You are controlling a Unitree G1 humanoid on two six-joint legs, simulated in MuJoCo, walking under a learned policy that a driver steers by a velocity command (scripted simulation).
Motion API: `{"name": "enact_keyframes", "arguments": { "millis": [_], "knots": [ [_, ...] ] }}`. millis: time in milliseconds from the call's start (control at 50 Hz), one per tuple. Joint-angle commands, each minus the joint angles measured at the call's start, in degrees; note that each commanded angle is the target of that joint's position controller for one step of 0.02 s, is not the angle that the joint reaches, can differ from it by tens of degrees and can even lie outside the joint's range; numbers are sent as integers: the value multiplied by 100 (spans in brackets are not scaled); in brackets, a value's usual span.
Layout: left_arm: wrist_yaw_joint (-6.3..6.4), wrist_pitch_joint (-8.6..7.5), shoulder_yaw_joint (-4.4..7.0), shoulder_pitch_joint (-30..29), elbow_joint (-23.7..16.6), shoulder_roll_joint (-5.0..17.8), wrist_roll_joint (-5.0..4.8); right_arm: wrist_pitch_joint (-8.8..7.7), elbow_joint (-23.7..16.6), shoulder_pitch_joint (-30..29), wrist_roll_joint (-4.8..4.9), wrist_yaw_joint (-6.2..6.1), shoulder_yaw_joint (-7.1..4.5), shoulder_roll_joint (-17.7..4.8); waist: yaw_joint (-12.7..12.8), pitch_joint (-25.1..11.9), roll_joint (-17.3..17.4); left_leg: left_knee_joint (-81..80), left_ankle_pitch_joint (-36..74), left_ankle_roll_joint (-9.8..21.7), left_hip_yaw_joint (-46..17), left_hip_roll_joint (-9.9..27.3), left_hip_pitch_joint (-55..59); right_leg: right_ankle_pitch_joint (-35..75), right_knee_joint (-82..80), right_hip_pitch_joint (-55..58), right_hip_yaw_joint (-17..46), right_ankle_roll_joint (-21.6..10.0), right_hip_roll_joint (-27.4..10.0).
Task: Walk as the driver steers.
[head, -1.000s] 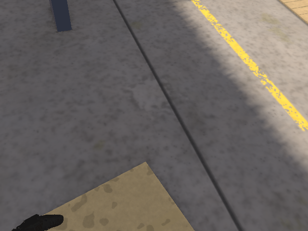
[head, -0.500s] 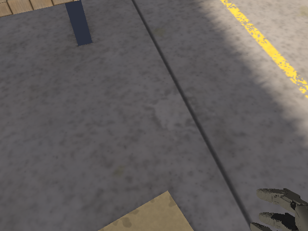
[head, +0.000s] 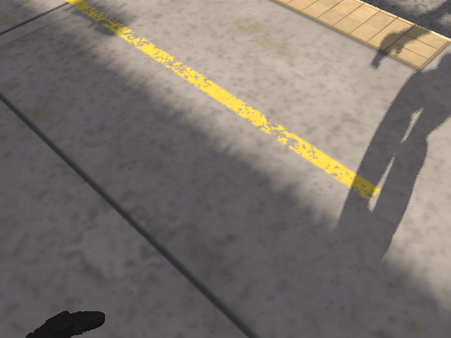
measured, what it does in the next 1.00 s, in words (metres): walks ahead, turning left: right foot, then left foot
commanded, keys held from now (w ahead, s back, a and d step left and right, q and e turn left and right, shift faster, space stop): w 0.02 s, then w+q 0.98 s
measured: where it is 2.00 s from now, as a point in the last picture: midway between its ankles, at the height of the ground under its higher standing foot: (138, 185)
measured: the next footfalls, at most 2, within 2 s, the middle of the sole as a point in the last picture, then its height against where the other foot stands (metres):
right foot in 0.12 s outside the picture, level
left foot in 0.66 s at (191, 322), level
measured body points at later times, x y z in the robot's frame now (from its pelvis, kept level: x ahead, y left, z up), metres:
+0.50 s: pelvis +0.29 -0.05 -0.02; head +0.31 -0.06 +0.43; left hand +0.29 +0.22 -0.14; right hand +0.49 -0.27 -0.13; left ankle +0.45 +0.13 -0.70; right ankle +0.18 -0.13 -0.76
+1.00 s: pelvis +0.56 +0.02 -0.02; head +0.59 +0.05 +0.43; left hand +0.66 +0.33 -0.10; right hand +0.75 -0.21 -0.12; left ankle +0.49 +0.08 -0.76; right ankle +0.79 -0.08 -0.71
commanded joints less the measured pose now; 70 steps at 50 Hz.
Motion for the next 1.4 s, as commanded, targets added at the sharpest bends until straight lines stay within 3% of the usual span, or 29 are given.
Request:
{"name": "enact_keyframes", "arguments": {
  "millis": [20,100,120,140,160,180,240,320,420,500,580,620,640,660,680,700,720,740,760,840,1000,1100,1120,1140,1160,1180,1220,1280,1400],
  "knots": [
    [-80,-87,51,-635,-587,286,6,32,-245,-101,120,15,-279,-1089,136,423,449,-472,2135,1062,-730,1692,-145,-401,-652,126,-118,-215,115],
    [48,-90,451,1406,-64,1017,59,210,-73,-63,132,1,-160,-1064,1333,-877,469,2665,4184,691,-432,1294,-881,-308,-1241,3410,-406,-704,533],
    [182,-89,510,2111,131,1478,68,164,-225,98,-154,44,90,-325,1277,-1619,-769,4800,-296,466,-587,740,-2680,967,-578,5308,966,-850,-695],
    [173,-169,464,2190,-20,1699,264,-10,-286,667,90,89,219,-118,1107,-2742,-1358,6548,-1858,234,-1759,-218,-4263,552,-1132,6500,3623,-1885,-1996],
    [90,-217,404,2279,67,1207,246,-99,-334,-5,312,71,45,-794,1486,-2554,-279,6778,-1482,214,-2317,-46,-4687,383,-1672,6114,3365,-1868,-1913],
    [69,-253,332,2002,184,1021,193,-110,-472,-398,334,46,24,-841,1301,-1609,-333,6589,-1018,235,-2135,201,-4936,540,-1747,5340,2385,-1637,-1678],
    [70,-353,168,1029,217,446,178,75,-311,-270,79,1,14,-704,589,-763,-277,5914,291,193,-2019,738,-4184,1149,-2159,3460,1034,-1108,-1026],
    [160,-524,232,1054,522,522,199,286,-384,-413,109,42,122,-268,465,-405,-73,5655,702,164,-2104,768,-4442,1707,-2663,2993,241,-1010,-981],
    [329,-519,203,1051,677,521,244,207,-614,-1063,91,127,108,-320,564,9,17,3962,2308,195,-2019,516,-4709,1512,-2907,3157,-739,-647,-611],
    [448,-432,248,1623,912,769,171,180,-1023,-2183,54,337,278,101,1060,352,70,2255,2671,285,-1197,362,-4393,1550,-2987,3531,-1104,-462,-715],
    [519,-204,338,1622,918,1074,102,209,-1236,-2068,78,482,157,-185,766,-15,-210,1941,1510,715,-763,-66,-4075,4180,-1951,4526,-1277,-437,-1019],
    [553,-98,374,1423,828,1223,102,265,-1104,-1173,76,453,-15,-527,196,-562,-392,1937,985,1016,-656,-403,-2906,5196,-623,4447,-1335,-442,-1012],
    [556,-94,358,1217,754,1206,61,287,-886,-216,60,367,-189,-845,-356,-1016,-208,1493,1304,1253,-821,-539,-1419,4592,679,3728,-1428,-322,-791],
    [531,-185,213,1366,612,769,213,354,-735,382,42,227,-312,-1302,-385,-1514,786,1515,1779,1587,-2315,391,339,1020,2552,2118,-1375,-106,-279],
    [406,-398,6,1801,264,180,238,267,-917,108,3,227,-346,-1698,242,-2258,1849,653,1004,3031,-6007,1839,2072,-3593,4594,-305,-312,228,1090],
    [277,-628,113,1088,174,762,39,231,-918,297,-22,219,-251,-1226,-280,-2412,1024,59,198,2837,-6120,1793,2124,-3275,4754,-1008,690,112,773],
    [240,-707,114,712,-13,826,-127,176,-905,-14,-10,205,-178,-938,-117,-1450,721,-55,205,2501,-5223,1593,1315,-2737,4264,-1230,601,-3,488],
    [282,-722,96,694,18,740,-20,137,-957,-445,36,220,-122,-769,266,-844,36,-104,778,2228,-4560,1302,254,-2357,3625,-925,512,-2,220],
    [327,-672,144,746,71,790,141,116,-1034,-789,44,214,-71,-596,488,-622,4,-159,1426,2084,-4065,1059,-450,-2139,3098,-499,462,69,49],
    [364,-420,111,865,39,593,262,99,-1037,-899,-24,111,-81,-693,729,-439,332,-371,2762,2023,-3197,650,-1749,-1692,2118,243,179,454,-29],
    [263,-474,17,-596,-361,452,115,294,-749,-211,76,-24,-135,-898,100,-431,834,200,1474,1458,-3286,349,-1717,88,-676,901,179,556,569],
    [217,-631,259,463,-120,832,138,293,-758,-306,16,-24,-28,-530,718,-786,1086,1484,1714,1090,-3655,352,-1344,-475,-1388,2373,202,-72,454],
    [252,-659,336,1253,-58,1109,245,258,-826,-236,-51,6,100,-189,1029,-1486,498,3000,1166,875,-3201,39,-1890,-741,-1368,3692,1123,-492,-460],
    [210,-597,471,1835,235,1612,316,209,-876,620,105,6,190,57,714,-2010,-1462,4778,-1078,451,-2417,-802,-3852,-2048,-1980,5310,3856,-1543,-1615],
    [160,-585,385,1830,217,1110,136,192,-741,583,164,-16,103,-511,864,-1629,-1059,5576,-1250,379,-2564,-438,-4701,-3450,-2324,5236,4635,-1602,-1769],
    [179,-557,282,1591,183,751,97,199,-806,-98,128,-13,25,-802,1015,-885,-473,5797,-702,373,-2550,-248,-4909,-3347,-2371,4634,3783,-1375,-1509],
    [195,-490,190,1204,187,555,171,157,-984,-781,-45,-5,42,-662,886,-263,-8,5391,-32,360,-2292,61,-4739,-1948,-2490,3598,2523,-1197,-1009],
    [207,-516,113,1191,317,405,164,143,-958,-689,-30,73,90,-386,644,-325,-340,4685,242,298,-1985,337,-4223,-722,-2728,3144,1679,-1153,-646],
    [261,-440,197,1487,622,866,55,83,-1148,-1629,-62,145,274,-59,894,-205,-208,2592,1439,122,-1589,403,-3966,99,-3012,2990,794,-1161,-546]
  ]
}}
Keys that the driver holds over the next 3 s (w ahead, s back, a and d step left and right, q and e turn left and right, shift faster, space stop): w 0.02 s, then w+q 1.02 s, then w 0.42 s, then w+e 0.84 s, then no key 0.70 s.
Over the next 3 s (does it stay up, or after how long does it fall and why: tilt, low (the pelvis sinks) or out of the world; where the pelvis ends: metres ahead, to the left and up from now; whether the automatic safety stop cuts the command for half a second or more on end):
stays up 1.39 0.33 -0.03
